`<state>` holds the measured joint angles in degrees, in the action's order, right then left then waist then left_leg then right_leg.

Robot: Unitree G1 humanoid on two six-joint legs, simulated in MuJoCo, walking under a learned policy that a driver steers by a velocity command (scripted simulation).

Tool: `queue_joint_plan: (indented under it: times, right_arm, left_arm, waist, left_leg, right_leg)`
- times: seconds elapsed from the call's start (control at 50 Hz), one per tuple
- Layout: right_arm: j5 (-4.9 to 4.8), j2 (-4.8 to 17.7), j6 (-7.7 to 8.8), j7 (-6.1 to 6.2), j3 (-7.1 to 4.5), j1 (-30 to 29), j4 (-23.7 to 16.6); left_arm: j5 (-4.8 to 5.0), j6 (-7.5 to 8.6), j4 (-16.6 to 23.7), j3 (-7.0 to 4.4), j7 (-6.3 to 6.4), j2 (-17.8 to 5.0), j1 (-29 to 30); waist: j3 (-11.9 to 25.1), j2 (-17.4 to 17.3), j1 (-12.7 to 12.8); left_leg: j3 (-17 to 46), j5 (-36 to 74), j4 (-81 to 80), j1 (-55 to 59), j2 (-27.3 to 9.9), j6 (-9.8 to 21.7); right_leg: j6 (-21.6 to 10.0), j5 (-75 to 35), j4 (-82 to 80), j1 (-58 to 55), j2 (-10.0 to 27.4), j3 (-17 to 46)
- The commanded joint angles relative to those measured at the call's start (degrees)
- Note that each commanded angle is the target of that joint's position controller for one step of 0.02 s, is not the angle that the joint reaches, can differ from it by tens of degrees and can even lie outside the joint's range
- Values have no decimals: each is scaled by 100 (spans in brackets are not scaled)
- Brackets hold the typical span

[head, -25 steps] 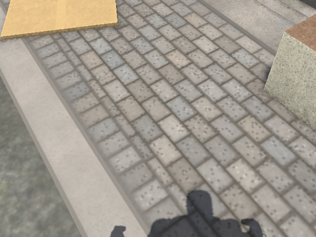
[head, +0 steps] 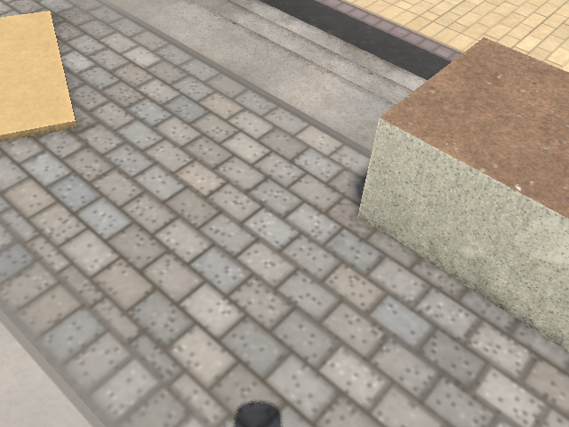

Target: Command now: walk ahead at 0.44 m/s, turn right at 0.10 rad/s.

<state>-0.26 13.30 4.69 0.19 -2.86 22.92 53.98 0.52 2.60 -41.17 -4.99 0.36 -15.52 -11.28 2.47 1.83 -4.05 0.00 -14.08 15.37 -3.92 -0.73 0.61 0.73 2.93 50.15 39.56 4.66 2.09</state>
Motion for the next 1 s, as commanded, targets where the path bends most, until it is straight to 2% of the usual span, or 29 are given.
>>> queue_joint_plan:
  times: [0.02,0.1,0.14,0.16,0.18,0.2,0.22,0.24,0.26,0.28,0.3,0.34,0.4,0.48,0.58,0.62,0.64,0.66,0.68,0.7,0.72,0.74,0.76,0.8,0.88,0.94,0.96,0.98,1.0]
  right_arm:
    - [-53,1128,33,38,-213,-94,-320]
    - [-151,1251,-45,2,-263,57,-226]
    - [-165,1288,-100,-1,-277,-65,-221]
    - [-129,1083,-99,-11,-212,-66,-228]
    - [67,632,-68,-31,-48,-114,-450]
    - [-12,185,65,-17,65,354,-536]
    - [-165,860,114,-2,-124,132,-424]
    - [-211,1026,93,7,-189,-164,-508]
    - [-154,950,15,41,-195,-287,-467]
    - [-101,892,-86,74,-228,-351,-461]
    - [-112,794,-199,80,-242,-265,-439]
    - [-102,602,-349,86,-244,-231,-526]
    - [-15,506,-442,88,-237,-605,-866]
    - [7,448,-476,-60,-201,-1185,-1256]
    - [34,506,-499,-181,-211,-1662,-1662]
    - [16,557,-483,-207,-239,-1591,-1718]
    - [25,664,-447,-191,-287,-1369,-1680]
    - [49,1102,-424,-114,-420,-1055,-1643]
    - [209,1638,-439,9,-506,-778,-1719]
    - [222,1085,-439,28,-304,-735,-1709]
    - [171,767,-426,-26,-181,-897,-1678]
    - [140,738,-390,-61,-169,-1247,-1659]
    - [98,823,-381,-82,-197,-1562,-1671]
    - [125,907,-407,-51,-233,-1954,-1660]
    - [161,721,-419,29,-192,-1979,-1502]
    - [90,598,-461,66,-124,-2054,-1365]
    - [70,474,-457,52,-85,-1838,-1241]
    - [122,383,-451,37,-59,-1666,-1155]
    - [151,323,-444,23,-73,-1468,-1166]
  left_arm:
    - [70,160,679,73,-94,-81,1151]
    - [149,192,746,57,-193,-268,1167]
    - [122,218,577,-61,-172,-520,506]
    - [108,228,315,-212,-114,-814,-411]
    - [-45,218,172,-327,-35,-1303,-1517]
    - [-157,176,116,-340,-62,-1622,-1611]
    - [-176,195,135,-224,-82,-1155,-1538]
    - [-139,213,168,-120,-86,-888,-1079]
    - [-110,229,197,-38,-113,-650,-651]
    - [-96,239,195,-3,-137,-500,-297]
    - [-122,261,179,20,-125,-410,-62]
    - [-207,319,121,-5,-57,-467,104]
    - [-186,280,4,-46,104,-603,164]
    - [-118,115,-83,-92,244,-773,225]
    - [27,-67,-320,-156,182,-951,-4]
    - [108,-128,-368,-162,177,-988,75]
    - [128,-146,-427,-147,179,-953,21]
    - [27,-112,-510,-103,162,-824,-313]
    - [-198,-15,-347,40,92,-497,-421]
    - [-178,-21,-291,145,26,-344,-251]
    - [10,-101,-369,33,-27,-668,-38]
    - [88,-179,-357,38,-12,-609,126]
    - [45,-260,-431,25,57,-597,140]
    - [-45,-396,-573,2,162,-610,-51]
    - [-34,-391,-732,82,195,-396,-141]
    - [-88,-341,-878,117,126,-323,-260]
    - [-177,-332,-913,125,93,-361,-278]
    - [-242,-317,-868,101,89,-618,-232]
    - [-149,-313,-882,52,121,-903,67]
  waist:
    - [-613,-938,-179]
    - [-738,-1041,-108]
    - [-449,-978,361]
    - [141,-738,794]
    - [1258,209,1193]
    - [1822,1794,879]
    - [1467,1047,1041]
    - [848,850,873]
    - [574,499,666]
    - [284,477,495]
    - [159,584,330]
    - [97,504,165]
    - [-59,351,144]
    - [-74,311,319]
    - [-89,271,506]
    - [-46,292,399]
    - [87,179,259]
    - [478,-306,219]
    - [1099,-1397,294]
    - [1812,-1562,159]
    - [1583,-922,123]
    - [1095,-822,244]
    - [699,-618,350]
    - [439,-801,575]
    - [528,-979,516]
    - [431,-930,661]
    - [331,-777,653]
    - [111,-370,494]
    - [-142,412,86]
  left_leg:
    - [671,382,-818,-323,-1107,894]
    - [845,333,-569,-30,-1472,884]
    - [734,1569,171,-109,-1413,736]
    - [417,2235,1328,-480,-1062,558]
    - [91,915,3434,-1729,-624,227]
    - [198,-2060,5115,-3485,285,-92]
    - [852,-1968,5828,-3771,74,-122]
    - [735,-1585,5920,-3891,-132,-100]
    - [598,-1240,5684,-3628,-355,-124]
    - [554,-944,5374,-3372,-478,-147]
    - [507,-702,5240,-3039,-524,-165]
    - [397,-328,5183,-2838,-408,-227]
    - [388,241,4398,-3099,-440,-320]
    - [128,941,3274,-2831,-460,-310]
    - [-74,311,2381,-2600,-242,-70]
    - [-218,278,1747,-2280,-75,104]
    - [-290,941,1075,-1641,97,244]
    - [153,2995,860,-577,-151,449]
    - [1671,5826,1433,1121,-1499,1265]
    - [2656,5687,1133,1255,-2359,2257]
    - [2172,4905,955,769,-2077,2105]
    - [1729,4169,900,409,-1737,1786]
    - [1464,3475,735,-89,-1496,1518]
    - [1101,2701,441,-1053,-1205,1338]
    - [953,1640,326,-1233,-1087,1249]
    - [887,209,433,-1444,-903,932]
    - [799,-470,473,-1596,-711,620]
    - [624,-1004,758,-1784,-442,297]
    - [203,-818,837,-1479,-35,36]
  right_leg:
    - [109,-173,-1153,-209,-139,-367]
    - [-141,354,-1930,-797,-213,-368]
    - [-389,511,-2306,-1949,-407,-478]
    - [-566,526,-2345,-3309,-368,-393]
    - [-959,23,-2086,-5213,963,997]
    - [-1724,128,-2921,-6142,2173,3336]
    - [-1654,-245,-3060,-5567,2039,3175]
    - [-1458,-1155,-2953,-4915,1861,2088]
    - [-1294,-1730,-3017,-4253,1537,1348]
    - [-1168,-2007,-3160,-3679,1289,815]
    - [-1086,-2211,-3318,-3268,1126,408]
    - [-1183,-2752,-3490,-2913,1111,-7]
    - [-1244,-2661,-3657,-2919,1197,-414]
    - [-1207,-2283,-3649,-3066,1157,-912]
    - [-1206,-2410,-3097,-3578,1322,-799]
    - [-1045,-2417,-2566,-3693,1275,-762]
    - [-830,-2418,-2051,-3567,1065,-894]
    - [-450,-1807,-1265,-3148,677,-1150]
    - [24,779,257,-1581,84,-1344]
    - [257,3742,1220,-1108,-260,-419]
    - [264,3797,1464,-1084,-39,44]
    - [225,3666,1352,-868,43,42]
    - [236,3395,1008,-851,64,1]
    - [341,2705,560,-1515,-21,-127]
    - [321,1998,-533,-2184,-96,-187]
    - [160,986,-1893,-2917,-234,-375]
    - [57,589,-2336,-3182,-194,-301]
    - [-135,424,-2619,-3177,268,241]
    - [-399,1407,-2738,-2376,476,426]
